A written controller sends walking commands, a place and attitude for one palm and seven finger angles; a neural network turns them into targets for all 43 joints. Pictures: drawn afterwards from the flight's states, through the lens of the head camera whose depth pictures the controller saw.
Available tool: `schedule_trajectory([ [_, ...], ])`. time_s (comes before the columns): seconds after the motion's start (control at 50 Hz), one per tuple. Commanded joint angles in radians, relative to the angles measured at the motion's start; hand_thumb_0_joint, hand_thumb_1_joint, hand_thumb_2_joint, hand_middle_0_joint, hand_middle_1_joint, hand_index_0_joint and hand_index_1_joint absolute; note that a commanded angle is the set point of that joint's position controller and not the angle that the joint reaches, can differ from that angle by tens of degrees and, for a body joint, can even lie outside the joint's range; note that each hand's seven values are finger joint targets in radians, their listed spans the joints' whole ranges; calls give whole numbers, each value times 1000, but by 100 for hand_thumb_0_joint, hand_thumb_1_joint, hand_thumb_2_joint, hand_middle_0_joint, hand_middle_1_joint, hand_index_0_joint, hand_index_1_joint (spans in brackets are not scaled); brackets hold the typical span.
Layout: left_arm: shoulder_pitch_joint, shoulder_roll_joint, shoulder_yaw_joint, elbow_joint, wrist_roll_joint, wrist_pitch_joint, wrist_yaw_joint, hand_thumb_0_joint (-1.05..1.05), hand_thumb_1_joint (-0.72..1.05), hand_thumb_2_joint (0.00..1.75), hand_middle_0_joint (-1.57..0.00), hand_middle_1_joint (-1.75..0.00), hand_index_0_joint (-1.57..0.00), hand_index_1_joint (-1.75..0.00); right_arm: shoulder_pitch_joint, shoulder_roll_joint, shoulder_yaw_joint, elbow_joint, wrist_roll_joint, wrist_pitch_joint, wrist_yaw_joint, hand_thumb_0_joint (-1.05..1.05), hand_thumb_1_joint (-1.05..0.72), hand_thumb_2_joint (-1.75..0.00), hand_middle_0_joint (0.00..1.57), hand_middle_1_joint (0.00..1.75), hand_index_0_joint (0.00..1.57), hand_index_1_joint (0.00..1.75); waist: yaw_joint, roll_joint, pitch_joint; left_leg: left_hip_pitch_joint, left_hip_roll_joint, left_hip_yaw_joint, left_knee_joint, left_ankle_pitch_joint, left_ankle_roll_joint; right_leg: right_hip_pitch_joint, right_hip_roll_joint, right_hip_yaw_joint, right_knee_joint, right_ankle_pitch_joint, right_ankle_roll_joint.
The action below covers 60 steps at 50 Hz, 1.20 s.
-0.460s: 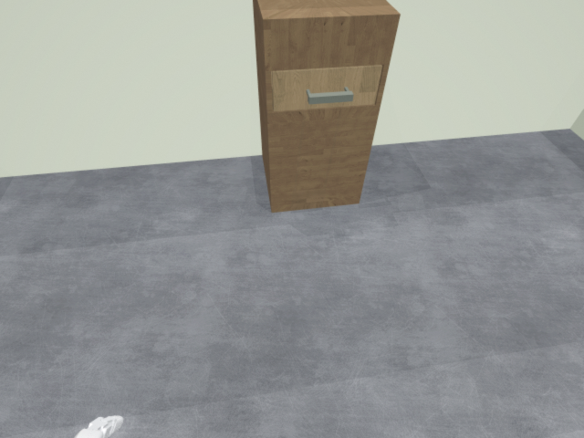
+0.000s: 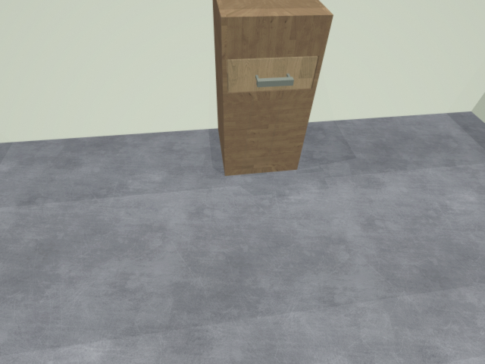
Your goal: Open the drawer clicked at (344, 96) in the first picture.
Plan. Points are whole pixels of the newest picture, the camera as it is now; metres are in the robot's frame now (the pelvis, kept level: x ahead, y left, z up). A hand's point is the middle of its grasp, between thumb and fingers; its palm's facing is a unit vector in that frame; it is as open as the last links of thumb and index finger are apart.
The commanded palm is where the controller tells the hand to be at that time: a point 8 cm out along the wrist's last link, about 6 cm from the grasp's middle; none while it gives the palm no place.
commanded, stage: stand and wait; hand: left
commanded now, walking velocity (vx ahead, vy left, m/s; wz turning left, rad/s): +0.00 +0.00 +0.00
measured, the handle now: (273, 79) +1.24 -0.06 -0.16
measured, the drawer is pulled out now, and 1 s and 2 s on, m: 0.00 0.00 0.00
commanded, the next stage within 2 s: look at it before walking up in 0.36 s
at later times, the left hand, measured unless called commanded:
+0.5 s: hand out of the picture +0.06 +0.24 -0.15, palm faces -0.04 -0.95 -0.32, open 7.4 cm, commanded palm none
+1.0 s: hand out of the picture +0.06 +0.24 -0.15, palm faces -0.03 -0.95 -0.32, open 7.4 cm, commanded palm none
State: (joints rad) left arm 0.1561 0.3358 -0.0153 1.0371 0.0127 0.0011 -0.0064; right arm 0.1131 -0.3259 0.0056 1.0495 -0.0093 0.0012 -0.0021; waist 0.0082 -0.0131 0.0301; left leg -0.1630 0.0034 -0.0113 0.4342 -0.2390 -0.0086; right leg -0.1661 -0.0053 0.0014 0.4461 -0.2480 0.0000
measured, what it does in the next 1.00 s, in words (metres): stands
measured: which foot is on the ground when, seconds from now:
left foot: down 0.00-1.00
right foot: down 0.00-1.00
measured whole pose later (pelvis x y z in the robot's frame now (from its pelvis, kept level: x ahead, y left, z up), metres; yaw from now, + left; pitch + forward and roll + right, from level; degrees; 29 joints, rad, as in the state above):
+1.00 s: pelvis -0.01 +0.00 +0.00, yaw +0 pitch -2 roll +0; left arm 0.15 0.34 -0.02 1.09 0.01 -0.01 -0.01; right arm 0.12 -0.33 0.01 1.11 0.00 -0.01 0.00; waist 0.01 -0.01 0.03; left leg -0.14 0.01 -0.01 0.37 -0.20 -0.01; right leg -0.15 0.00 0.00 0.38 -0.21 0.00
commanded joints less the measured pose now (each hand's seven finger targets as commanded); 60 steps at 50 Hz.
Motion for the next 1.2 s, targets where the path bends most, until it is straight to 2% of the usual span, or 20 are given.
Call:
schedule_trajectory([
  [0.0,-52,206,48,-58,-4,-25,17,0,90,90,-20,-30,-20,-30,-51,-202,-46,-62,-2,-32,-11,0,-90,-90,20,30,20,30,-8,11,-71,8,99,-83,-71,144,39,5,-116,108,-98,130,-36],
  [0.46,-46,202,45,-14,-1,-22,17,0,90,90,-20,-30,-20,-30,-29,-209,-42,-5,0,-34,-8,0,-90,-90,20,30,20,30,-4,12,-36,-9,108,-102,-125,92,38,-4,-110,106,-129,53,-28],
  [0.58,-45,203,45,-15,-1,-26,17,0,90,90,-20,-30,-20,-30,-28,-209,-42,-4,1,-36,-8,0,-90,-90,20,30,20,30,-6,8,-66,17,112,-94,-114,145,36,12,-115,103,-124,118,-29],
  [0.76,-43,203,45,-12,-1,-25,17,0,90,90,-20,-30,-20,-30,-35,-209,-41,-4,1,-35,-9,0,-90,-90,20,30,20,30,-4,14,-47,16,110,-96,-122,139,35,7,-113,107,-133,114,-29],
  [0.92,-38,206,46,-9,-1,-29,18,0,90,90,-20,-30,-20,-30,-33,-209,-40,-3,3,-34,-9,0,-90,-90,20,30,20,30,-5,3,-62,31,112,-90,-115,166,33,19,-117,106,-136,154,-31],
  [1.02,-37,207,45,-6,-1,-29,17,0,90,90,-20,-30,-20,-30,-38,-210,-39,-1,2,-31,-9,0,-90,-90,20,30,20,30,-5,1,-46,29,109,-90,-114,152,32,7,-118,111,-145,136,-31],
  [1.08,-43,210,47,-10,-1,-28,17,0,90,90,-20,-30,-20,-30,-33,-212,-41,0,1,-33,-10,0,-90,-90,20,30,20,30,-8,7,-60,43,114,-80,-109,172,29,13,-115,118,-138,172,-34],
  [1.1,-42,204,49,-16,-1,-24,16,0,90,90,-20,-30,-20,-30,-27,-207,-42,-2,0,-33,-13,0,-90,-90,20,30,20,30,-8,7,-64,54,119,-68,-92,190,29,4,-115,121,-121,215,-36],
  [1.14,-2,126,40,-16,-2,-2,21,0,90,90,-20,-30,-20,-30,23,-118,-31,0,-1,-20,-18,0,-90,-90,20,30,20,30,-12,7,-75,51,122,-32,-48,205,14,-10,-114,129,-78,276,-27],
  [1.16,16,106,38,-21,-2,9,21,0,90,90,-20,-30,-20,-30,38,-95,-29,-6,-1,-12,-20,0,-90,-90,20,30,20,30,-11,-7,-67,47,123,-13,-28,198,8,-29,-110,137,-60,294,-25],
  [1.18,22,109,42,-31,0,16,21,0,90,90,-20,-30,-20,-30,46,-97,-34,-15,-1,-5,-23,0,-90,-90,20,30,20,30,-13,-11,-54,33,123,-3,-12,174,6,-51,-107,150,-46,291,-27],
])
